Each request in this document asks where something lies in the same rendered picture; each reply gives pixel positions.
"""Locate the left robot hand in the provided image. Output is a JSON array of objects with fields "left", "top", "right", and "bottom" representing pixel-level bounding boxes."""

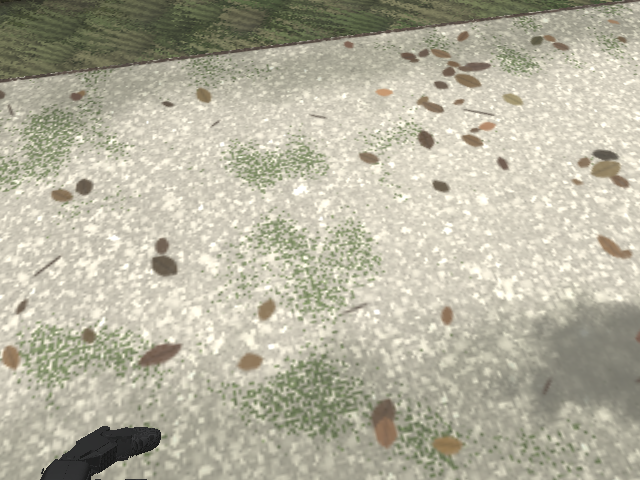
[{"left": 40, "top": 426, "right": 161, "bottom": 480}]

